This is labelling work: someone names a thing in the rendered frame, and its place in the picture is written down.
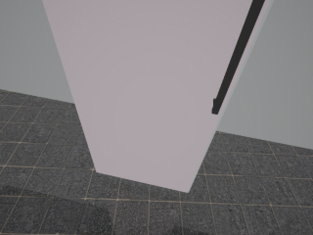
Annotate handle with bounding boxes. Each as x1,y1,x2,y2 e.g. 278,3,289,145
211,0,265,115

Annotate fridge door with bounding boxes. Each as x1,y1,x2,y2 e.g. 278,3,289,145
42,0,271,193

